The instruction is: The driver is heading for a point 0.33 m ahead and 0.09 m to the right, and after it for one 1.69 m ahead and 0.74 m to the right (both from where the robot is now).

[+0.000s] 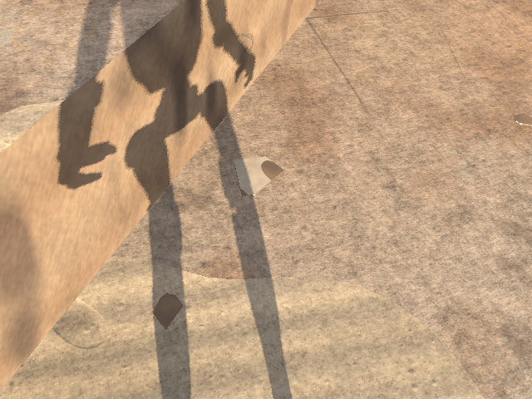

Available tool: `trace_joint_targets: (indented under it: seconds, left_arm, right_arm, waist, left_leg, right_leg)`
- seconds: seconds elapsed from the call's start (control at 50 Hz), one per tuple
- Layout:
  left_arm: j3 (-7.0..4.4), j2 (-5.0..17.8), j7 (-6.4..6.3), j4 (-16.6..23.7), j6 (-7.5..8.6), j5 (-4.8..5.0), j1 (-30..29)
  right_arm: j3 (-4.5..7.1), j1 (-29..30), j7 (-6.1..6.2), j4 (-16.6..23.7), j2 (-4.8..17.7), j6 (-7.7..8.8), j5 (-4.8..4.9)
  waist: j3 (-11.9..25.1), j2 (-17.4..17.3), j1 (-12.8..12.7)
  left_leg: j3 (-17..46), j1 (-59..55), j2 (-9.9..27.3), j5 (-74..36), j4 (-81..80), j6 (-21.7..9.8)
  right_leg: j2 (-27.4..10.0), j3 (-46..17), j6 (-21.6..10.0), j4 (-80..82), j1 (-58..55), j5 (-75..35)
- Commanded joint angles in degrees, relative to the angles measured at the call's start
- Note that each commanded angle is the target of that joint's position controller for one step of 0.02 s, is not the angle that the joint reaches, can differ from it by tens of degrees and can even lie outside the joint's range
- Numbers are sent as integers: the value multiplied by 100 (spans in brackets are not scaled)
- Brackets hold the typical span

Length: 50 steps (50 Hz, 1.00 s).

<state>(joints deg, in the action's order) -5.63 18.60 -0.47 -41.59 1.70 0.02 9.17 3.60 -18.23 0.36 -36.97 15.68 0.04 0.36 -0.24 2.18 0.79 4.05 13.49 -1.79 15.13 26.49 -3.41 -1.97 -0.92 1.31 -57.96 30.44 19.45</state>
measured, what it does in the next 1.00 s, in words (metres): walks ahead, turning right: right foot, then left foot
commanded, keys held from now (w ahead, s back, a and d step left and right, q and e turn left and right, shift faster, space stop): w+q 0.06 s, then w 0.12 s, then w+e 0.10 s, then e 0.72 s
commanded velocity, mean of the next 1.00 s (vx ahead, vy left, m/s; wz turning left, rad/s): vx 0.20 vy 0.00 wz -0.18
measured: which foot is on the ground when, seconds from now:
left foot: down 0.00-0.32, up 0.34-0.78, down 0.80-1.00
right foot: up 0.00-0.30, down 0.32-0.82, up 0.84-1.00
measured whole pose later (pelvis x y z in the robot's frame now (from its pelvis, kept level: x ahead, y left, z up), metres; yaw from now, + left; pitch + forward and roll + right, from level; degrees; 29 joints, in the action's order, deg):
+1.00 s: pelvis +0.28 -0.03 +0.00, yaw -17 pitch +1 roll +0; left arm -4.9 20.9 -1.7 -40.0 -3.7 1.5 10.8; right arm 2.9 -6.6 1.6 -37.8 15.2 0.6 -1.0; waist -3.9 2.4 -0.4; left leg 0.0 16.7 -0.2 9.8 25.2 -0.8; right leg 2.1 -4.6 5.8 -62.9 27.1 27.6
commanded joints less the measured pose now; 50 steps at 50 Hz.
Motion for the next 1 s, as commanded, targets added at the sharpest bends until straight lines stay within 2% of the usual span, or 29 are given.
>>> trace_joint_targets:
  seconds: [0.02,0.04,0.12,0.16,0.22,0.28,0.3,0.32,0.34,0.36,0.38,0.4,0.42,0.44,0.5,0.56,0.62,0.72,0.76,0.78,0.8,0.82,0.84,0.86,0.88,0.9,0.92,0.96,1.0]
  left_arm:
    - [-118,453,54,491,288,-12,-605]
    - [-101,417,66,478,320,-32,-654]
    - [21,217,157,491,375,24,-938]
    - [73,196,212,563,415,39,-1168]
    - [90,328,276,603,469,96,-1179]
    - [72,444,291,527,503,93,-818]
    - [18,527,261,406,505,41,-441]
    - [-53,720,238,294,521,-19,153]
    - [-166,1272,249,244,521,-148,743]
    - [-178,1244,314,72,467,-57,1149]
    - [-51,889,325,111,440,101,994]
    - [2,741,298,215,389,96,619]
    - [35,660,262,277,334,72,415]
    - [69,594,220,315,290,48,269]
    - [20,771,130,253,205,34,214]
    - [-57,957,27,189,75,107,284]
    - [-78,976,-80,160,-87,167,338]
    - [-88,949,-175,221,-294,149,372]
    - [-84,922,-192,315,-325,160,220]
    - [-53,851,-201,385,-341,187,57]
    - [2,696,-201,450,-332,157,81]
    - [93,390,-184,482,-307,22,423]
    - [98,388,-182,568,-308,78,798]
    - [-22,866,-168,395,-310,28,1082]
    - [-122,1090,-159,292,-356,108,920]
    - [-151,1059,-176,228,-436,153,842]
    - [-144,991,-181,288,-497,151,728]
    - [-47,660,-134,420,-535,163,557]
    - [6,526,-109,587,-517,154,318]
  right_arm:
    - [237,68,130,350,947,187,-33]
    - [256,17,139,317,1013,202,-28]
    - [279,-182,140,131,1081,227,46]
    - [277,-343,117,25,1123,229,62]
    - [261,-427,67,-75,1144,231,56]
    - [227,-414,31,-151,1076,221,70]
    - [185,-360,42,-148,995,213,35]
    - [123,-319,69,-121,840,215,-22]
    - [51,-487,127,101,664,268,-55]
    - [21,-607,165,125,638,343,-150]
    - [98,-437,122,133,965,383,-73]
    - [111,-122,92,153,1031,391,-22]
    - [111,167,87,230,1041,395,-114]
    - [123,335,86,288,997,383,-168]
    - [73,212,138,252,698,271,-119]
    - [62,482,212,283,638,181,-117]
    - [67,886,198,325,613,137,-81]
    - [99,1415,85,428,667,246,-19]
    - [153,1272,53,376,774,326,1]
    - [180,1086,50,299,784,376,22]
    - [228,927,77,261,946,410,-24]
    - [290,801,144,334,1299,377,-116]
    - [298,720,113,199,1351,279,-290]
    - [241,787,100,264,1038,247,-176]
    - [169,934,112,313,793,231,-146]
    - [138,1127,107,345,698,194,-137]
    - [128,1268,115,331,688,163,-86]
    - [147,1270,146,260,783,106,-136]
    - [181,1162,182,196,844,65,-158]
  waist:
    - [-16,-985,50]
    - [-15,-957,69]
    - [-89,-1076,247]
    - [-185,-990,378]
    - [-279,-1041,422]
    - [-264,-1106,211]
    - [-70,-1015,0]
    - [443,-753,-291]
    - [1298,316,-330]
    - [1485,1396,-407]
    - [1065,884,-362]
    - [624,456,-312]
    - [414,98,-274]
    - [307,-40,-189]
    - [433,345,29]
    - [564,307,5]
    - [608,367,-102]
    - [458,496,-234]
    - [426,601,-112]
    - [425,619,47]
    - [557,484,65]
    - [995,-540,-95]
    - [997,-1839,-335]
    - [910,-1423,-299]
    - [690,-1021,-234]
    - [583,-758,-267]
    - [441,-809,-253]
    - [296,-1030,-201]
    - [387,-1173,-64]
  left_leg:
    - [1869,-827,1228,791,-1613,-890]
    - [1738,-772,1158,545,-1581,-861]
    - [1450,-524,1079,207,-1487,-819]
    - [1532,-437,1182,238,-1420,-860]
    - [1672,-587,1383,218,-1317,-866]
    - [1558,-821,1473,-603,-1013,-743]
    - [1321,-821,1257,-1674,-486,-590]
    - [863,-659,916,-2526,601,-334]
    - [252,786,217,-1987,2359,159]
    - [132,2071,-335,1695,3972,560]
    - [382,2603,-68,1845,4557,595]
    - [258,2683,153,1477,4653,627]
    - [142,2618,284,1160,4458,649]
    - [120,2419,407,925,4155,674]
    - [28,1894,327,644,3344,798]
    - [24,1767,164,332,2527,908]
    - [110,1517,34,-234,1876,950]
    - [265,1294,-149,-160,950,881]
    - [283,918,-167,-295,266,762]
    - [211,495,-117,-859,-379,649]
    - [411,-262,318,-1665,-743,448]
    - [1424,-1280,1520,-3284,-540,-72]
    - [2832,-1681,2433,-4257,-520,-1067]
    - [2862,-1507,2624,-3910,-534,-1304]
    - [2133,-1232,2261,-3599,-463,-1104]
    - [1568,-1030,1880,-3133,-456,-896]
    - [1292,-833,1756,-2851,-521,-844]
    - [729,-490,1478,-2787,-717,-860]
    - [567,-717,1569,-2874,-773,-991]
  right_leg:
    - [-30,-230,71,540,1092,-921]
    - [30,-216,118,886,947,-1105]
    - [148,-164,262,2121,321,-1497]
    - [164,-127,238,2461,97,-1483]
    - [106,-71,46,2744,-77,-1307]
    - [167,148,-296,3082,-569,-1118]
    - [306,207,-437,3264,-1165,-1227]
    - [22,-177,-682,3277,-2088,-1657]
    - [-945,-1806,-1423,3086,-3860,-2489]
    - [-1740,-3528,-2046,3743,-4560,-2966]
    - [-1732,-3490,-1980,3798,-4341,-2926]
    - [-1541,-2741,-1843,3733,-3816,-3454]
    - [-1322,-2254,-1728,3751,-3325,-4141]
    - [-1137,-1930,-1638,3800,-2951,-4620]
    - [-795,-1562,-1577,3901,-2465,-4989]
    - [-733,-1579,-1527,3816,-2332,-4837]
    - [-595,-1695,-1291,3720,-2181,-4208]
    - [-545,-2324,-1194,3403,-2337,-3486]
    - [-459,-2629,-1079,3199,-2415,-3305]
    - [-309,-2634,-946,3024,-2346,-3060]
    - [-85,-2528,-735,2700,-2017,-2514]
    - [410,-1864,-439,1572,-1376,-636]
    - [1112,-1132,-127,669,-180,2230]
    - [675,-1001,126,-409,57,2165]
    - [534,-905,269,-868,124,1713]
    - [438,-789,388,-1046,127,1363]
    - [342,-708,466,-1098,194,1083]
    - [288,-359,538,-814,15,730]
    - [191,-210,557,-359,24,635]
Keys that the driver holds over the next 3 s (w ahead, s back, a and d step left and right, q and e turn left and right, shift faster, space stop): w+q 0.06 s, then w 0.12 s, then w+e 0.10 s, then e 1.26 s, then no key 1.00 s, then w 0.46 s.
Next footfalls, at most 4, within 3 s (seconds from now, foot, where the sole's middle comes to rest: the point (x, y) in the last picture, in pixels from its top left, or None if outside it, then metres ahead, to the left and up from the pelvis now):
0.32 right None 0.25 -0.13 -0.78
0.80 left None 0.39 0.06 -0.78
1.22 right None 0.27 -0.18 -0.78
1.74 left None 0.40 0.00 -0.78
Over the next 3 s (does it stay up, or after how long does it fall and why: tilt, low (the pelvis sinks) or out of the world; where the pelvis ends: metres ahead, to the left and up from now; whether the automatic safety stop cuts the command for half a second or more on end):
stays up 0.38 -0.12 0.00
